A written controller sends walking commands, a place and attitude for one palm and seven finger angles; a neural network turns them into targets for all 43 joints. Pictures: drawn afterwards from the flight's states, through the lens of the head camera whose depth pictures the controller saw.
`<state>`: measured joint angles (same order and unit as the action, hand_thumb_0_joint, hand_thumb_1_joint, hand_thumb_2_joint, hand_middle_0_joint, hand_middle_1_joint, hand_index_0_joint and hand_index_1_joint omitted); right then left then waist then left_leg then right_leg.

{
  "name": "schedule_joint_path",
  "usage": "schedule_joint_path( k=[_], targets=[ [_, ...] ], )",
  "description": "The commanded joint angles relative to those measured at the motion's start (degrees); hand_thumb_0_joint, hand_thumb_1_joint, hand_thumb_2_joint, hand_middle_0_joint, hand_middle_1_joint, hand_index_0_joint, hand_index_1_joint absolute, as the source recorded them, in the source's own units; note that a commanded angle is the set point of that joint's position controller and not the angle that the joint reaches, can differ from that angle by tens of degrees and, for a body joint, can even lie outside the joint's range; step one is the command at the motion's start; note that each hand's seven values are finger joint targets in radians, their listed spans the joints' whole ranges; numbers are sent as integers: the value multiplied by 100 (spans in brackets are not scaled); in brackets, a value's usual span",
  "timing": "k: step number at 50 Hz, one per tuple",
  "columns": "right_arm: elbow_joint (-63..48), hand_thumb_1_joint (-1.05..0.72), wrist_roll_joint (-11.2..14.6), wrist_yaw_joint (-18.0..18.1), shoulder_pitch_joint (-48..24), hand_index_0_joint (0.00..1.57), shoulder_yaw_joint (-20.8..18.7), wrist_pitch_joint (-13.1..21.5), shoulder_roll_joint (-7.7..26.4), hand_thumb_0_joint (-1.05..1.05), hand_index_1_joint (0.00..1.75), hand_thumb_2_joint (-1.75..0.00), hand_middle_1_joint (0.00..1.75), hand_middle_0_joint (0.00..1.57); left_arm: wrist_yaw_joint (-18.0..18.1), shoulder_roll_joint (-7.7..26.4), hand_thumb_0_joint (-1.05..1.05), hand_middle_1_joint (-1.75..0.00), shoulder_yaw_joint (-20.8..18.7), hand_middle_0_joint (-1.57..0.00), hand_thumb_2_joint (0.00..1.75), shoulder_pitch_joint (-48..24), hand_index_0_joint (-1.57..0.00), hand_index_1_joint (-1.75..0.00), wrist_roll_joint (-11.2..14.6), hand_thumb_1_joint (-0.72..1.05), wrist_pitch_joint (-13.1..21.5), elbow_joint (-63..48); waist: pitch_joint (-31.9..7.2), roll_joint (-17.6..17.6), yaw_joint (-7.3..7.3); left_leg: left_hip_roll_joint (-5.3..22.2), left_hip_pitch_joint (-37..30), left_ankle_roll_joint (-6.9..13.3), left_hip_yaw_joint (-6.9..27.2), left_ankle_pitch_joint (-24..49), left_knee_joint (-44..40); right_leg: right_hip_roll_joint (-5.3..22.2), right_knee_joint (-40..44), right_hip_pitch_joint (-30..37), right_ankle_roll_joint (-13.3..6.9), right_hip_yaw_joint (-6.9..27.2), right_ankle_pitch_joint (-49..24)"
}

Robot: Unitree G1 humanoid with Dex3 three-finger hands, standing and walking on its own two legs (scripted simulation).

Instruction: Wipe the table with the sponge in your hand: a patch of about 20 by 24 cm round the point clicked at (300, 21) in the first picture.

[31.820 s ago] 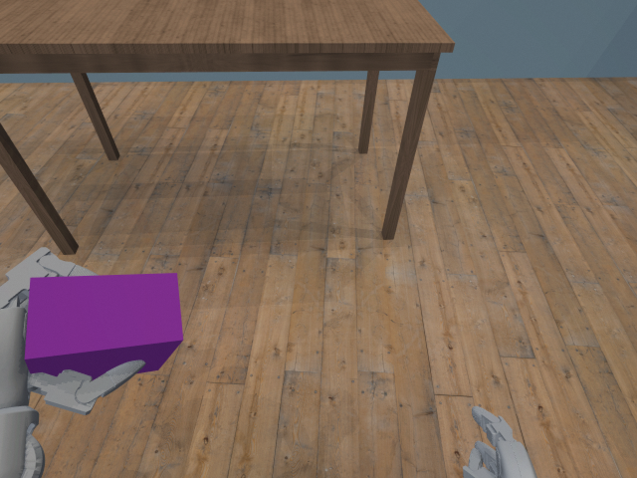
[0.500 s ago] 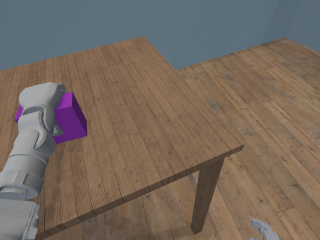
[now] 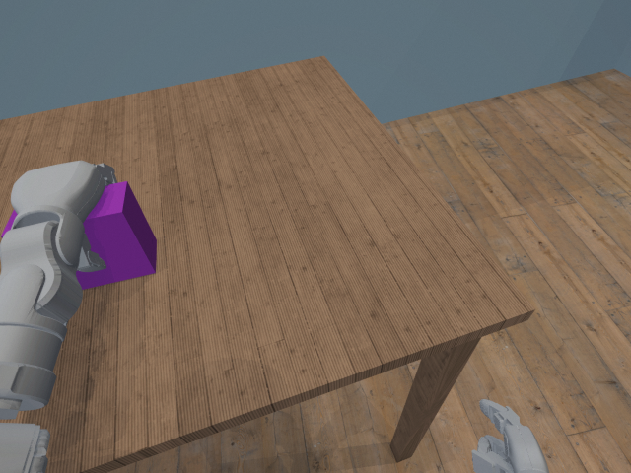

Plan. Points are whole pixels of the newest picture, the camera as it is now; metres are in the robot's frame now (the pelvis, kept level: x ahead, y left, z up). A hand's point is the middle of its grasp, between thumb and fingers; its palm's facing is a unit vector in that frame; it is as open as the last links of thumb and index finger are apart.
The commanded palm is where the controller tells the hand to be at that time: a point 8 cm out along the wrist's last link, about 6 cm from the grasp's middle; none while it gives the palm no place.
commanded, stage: wipe back along the first lane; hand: left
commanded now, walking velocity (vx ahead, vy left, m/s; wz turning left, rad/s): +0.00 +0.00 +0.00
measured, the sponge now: (96, 248) +0.34 +0.34 +0.11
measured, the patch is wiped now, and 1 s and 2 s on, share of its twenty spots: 0.90 0.90 0.90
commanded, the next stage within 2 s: lift the sponge slowly off the table in 1.50 s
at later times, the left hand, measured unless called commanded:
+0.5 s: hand (83, 257) +0.30 +0.31 +0.15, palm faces +0.05 -0.02 -1.00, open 10.1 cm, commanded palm +0.26 +0.30 +0.18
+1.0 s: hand (79, 287) +0.26 +0.29 +0.15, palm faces +0.09 -0.02 -1.00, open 10.1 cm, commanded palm +0.20 +0.28 +0.17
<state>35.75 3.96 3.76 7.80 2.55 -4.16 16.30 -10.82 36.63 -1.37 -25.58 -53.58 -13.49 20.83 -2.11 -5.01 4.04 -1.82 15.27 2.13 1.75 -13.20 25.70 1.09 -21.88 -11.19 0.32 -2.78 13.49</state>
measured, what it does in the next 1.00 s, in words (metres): stands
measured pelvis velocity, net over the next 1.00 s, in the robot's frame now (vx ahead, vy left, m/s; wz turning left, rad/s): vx -0.01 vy -0.01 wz -0.03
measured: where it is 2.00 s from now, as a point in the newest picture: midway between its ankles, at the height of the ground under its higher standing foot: outside the picture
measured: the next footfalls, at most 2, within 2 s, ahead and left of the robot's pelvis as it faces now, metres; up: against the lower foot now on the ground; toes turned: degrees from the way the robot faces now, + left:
none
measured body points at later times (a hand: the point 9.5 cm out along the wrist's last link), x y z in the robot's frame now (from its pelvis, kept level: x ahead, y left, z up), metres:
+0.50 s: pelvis -0.01 +0.00 +0.00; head -0.02 -0.04 +0.45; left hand +0.29 +0.30 +0.20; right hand +0.21 -0.22 -0.09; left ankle +0.00 +0.09 -0.74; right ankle -0.03 -0.13 -0.74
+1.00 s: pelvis -0.01 -0.01 -0.01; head -0.02 -0.06 +0.44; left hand +0.25 +0.29 +0.20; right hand +0.21 -0.24 -0.09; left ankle +0.00 +0.09 -0.74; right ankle -0.03 -0.13 -0.74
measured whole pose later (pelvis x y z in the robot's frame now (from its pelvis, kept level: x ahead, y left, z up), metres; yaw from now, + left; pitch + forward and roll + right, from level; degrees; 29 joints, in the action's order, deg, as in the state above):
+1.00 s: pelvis -0.01 -0.01 -0.01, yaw -2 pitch +0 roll -1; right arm 33.6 4.4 2.3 6.1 3.0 -5.2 17.3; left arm -6.4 35.0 -3.6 3.0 -49.5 -23.5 -10.6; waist -4.0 -7.0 4.7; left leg -0.4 14.8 1.1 0.6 -15.9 30.2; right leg -0.2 -27.7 -11.9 -0.2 -1.6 16.3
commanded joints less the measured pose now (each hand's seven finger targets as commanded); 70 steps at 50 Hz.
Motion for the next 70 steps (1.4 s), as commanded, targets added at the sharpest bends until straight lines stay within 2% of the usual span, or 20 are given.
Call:
schedule_joint_path(
  k=[1, 9, 10, 18, 19, 23, 29, 30, 33, 40, 43, 47, 49, 51, 54, 56, 59, 61, 65, 70],
  targets=[
    [-909, -90, 0, -60, -595, 20, -314, 213, 715, 0, 30, -90, 30, 20, 219, 1411, 0, -160, -606, -120, 130, -1053, -120, -160, -23, 10, -92, -1361, -1792, 58, 55, 78, -1054, 31, 167, 2900, -21, -199, -54, 465, -475, -50, -1831],
    [-1019, -90, 44, -136, -951, 20, -249, 214, 682, 0, 30, -90, 30, 20, 302, 1207, 0, -160, -654, -120, 130, -175, -120, -160, 233, 10, -547, -1987, -1459, 187, 190, 82, -782, 1, 178, 2366, -103, -241, -91, 447, -478, -50, -1543],
    [-971, -90, 33, -120, -846, 20, -263, 210, 686, 0, 30, -90, 30, 20, 313, 1127, 0, -160, -576, -120, 130, -116, -120, -160, 247, 10, -574, -1998, -1425, 249, 121, 61, -777, 17, 145, 2230, -93, -242, -91, 425, -442, -83, -1474],
    [-968, -90, 59, -97, -1032, 20, -221, 264, 643, 0, 30, -90, 30, 20, 294, 644, 0, -160, -139, -120, 130, 99, -120, -160, 248, 10, -736, -2081, -1087, 325, 92, 78, -715, 3, 151, 1540, -218, -246, -6, 218, -421, -100, -983],
    [-1001, -90, 75, -88, -1174, 20, -205, 277, 633, 0, 30, -90, 30, 20, 290, 786, 0, -160, -314, -120, 130, 233, -120, -160, 242, 10, -788, -2092, -1097, 357, 164, 80, -672, 19, 144, 1447, -223, -278, 2, 263, -458, -52, -927],
    [-970, -90, 50, -78, -1142, 20, -184, 238, 640, 0, 30, -90, 30, 20, 257, 686, 0, -160, -219, -120, 130, 392, -120, -160, 267, 10, -837, -2020, -929, 475, 136, 60, -563, 7, 94, 1321, -222, -236, 9, 245, -398, -95, -913],
    [-1115, -90, 54, -107, -1400, 20, -128, 237, 579, 0, 30, -90, 30, 20, 178, 670, 0, -160, -318, -120, 130, 1019, -120, -160, 287, 10, -928, -2438, -1013, 262, 248, 50, -535, 18, 61, 1477, -136, -251, -57, 367, -439, -6, -1143],
    [-1105, -90, 42, -106, -1273, 20, -135, 231, 572, 0, 30, -90, 30, 20, 175, 513, 0, -160, -167, -120, 130, 1073, -120, -160, 307, 10, -916, -2532, -1020, 353, 194, 35, -547, 27, 27, 1519, -88, -225, -95, 369, -404, -67, -1186],
    [-1070, -90, 36, -113, -1268, 20, -146, 177, 617, 0, 30, -90, 30, 20, 167, 622, 0, -160, -337, -120, 130, 1425, -120, -160, 389, 10, -975, -2465, -827, 610, 198, 35, -422, 21, -18, 1413, -56, -207, -89, 327, -341, -45, -1265],
    [-1189, -90, 40, -111, -1294, 20, -139, 204, 593, 0, 30, -90, 30, 20, 156, 489, 0, -160, -294, -120, 130, 2068, -120, -160, 475, 10, -1082, -2796, -921, 685, 243, 13, -339, 47, -51, 1443, 105, -192, -212, 388, -317, 2, -1413],
    [-1166, -90, 43, -126, -1282, 20, -160, 166, 619, 0, 30, -90, 30, 20, 162, 705, 0, -160, -544, -120, 130, 2376, -120, -160, 557, 10, -1111, -2968, -860, 650, 268, 23, -297, 40, -83, 1458, 170, -171, -271, 378, -271, 22, -1542],
    [-1289, -90, 47, -155, -1308, 20, -151, 188, 572, 0, 30, -90, 30, 20, 183, 497, 0, -160, -493, -120, 130, 2994, -120, -160, 690, 10, -1144, -3421, -861, 625, 318, 22, -281, 54, -76, 1518, 239, -168, -339, 364, -258, 16, -1605],
    [-1326, -90, 62, -170, -1462, 20, -150, 220, 548, 0, 30, -90, 30, 20, 243, 607, 0, -160, -664, -120, 130, 3141, -120, -160, 695, 10, -1178, -3628, -853, 659, 350, 49, -237, 37, -35, 1490, 248, -217, -355, 342, -285, 113, -1589],
    [-1328, -90, 73, -166, -1358, 20, -149, 218, 542, 0, 30, -90, 30, 20, 289, 421, 0, -160, -518, -120, 130, 3235, -120, -160, 749, 10, -1201, -3757, -754, 654, 302, 49, -223, 32, -72, 1466, 262, -188, -373, 256, -237, 13, -1498],
    [-1359, -90, 64, -172, -1507, 20, -153, 244, 532, 0, 30, -90, 30, 20, 388, 531, 0, -160, -702, -120, 130, 3557, -120, -160, 787, 10, -1278, -3983, -770, 649, 395, 57, -198, 28, -30, 1407, 276, -239, -370, 255, -272, 144, -1461],
    [-1308, -90, 75, -158, -1367, 20, -159, 219, 550, 0, 30, -90, 30, 20, 435, 464, 0, -160, -634, -120, 130, 3522, -120, -160, 787, 10, -1345, -3949, -661, 736, 321, 60, -159, 19, -66, 1387, 286, -207, -385, 192, -229, 55, -1391],
    [-1389, -90, 90, -167, -1606, 20, -134, 262, 492, 0, 30, -90, 30, 20, 460, 246, 0, -160, -414, -120, 130, 3567, -120, -160, 736, 10, -1476, -4294, -691, 477, 367, 78, -198, 15, -14, 1264, 206, -266, -366, 139, -281, 112, -1170],
    [-1337, -90, 90, -171, -1462, 20, -133, 261, 511, 0, 30, -90, 30, 20, 483, 161, 0, -160, -338, -120, 130, 3631, -120, -160, 721, 10, -1516, -4227, -656, 691, 317, 94, -171, 3, -19, 1300, 216, -240, -414, 113, -256, 1, -1171],
    [-1441, -90, 79, -220, -1571, 20, -121, 281, 457, 0, 30, -90, 30, 20, 501, 79, 0, -160, -363, -120, 130, 4159, -120, -160, 782, 10, -1522, -4750, -837, 676, 399, 107, -185, 10, 2, 1328, 229, -236, -473, 244, -266, 24, -1208],
    [-1503, -90, 89, -243, -1634, 20, -103, 297, 397, 0, 30, -90, 30, 20, 605, -144, 0, -160, -241, -120, 130, 4413, -120, -160, 843, 10, -1540, -5201, -660, 629, 401, 158, -172, -1, 27, 1191, 171, -268, -445, 109, -265, -10, -977]
  ],
)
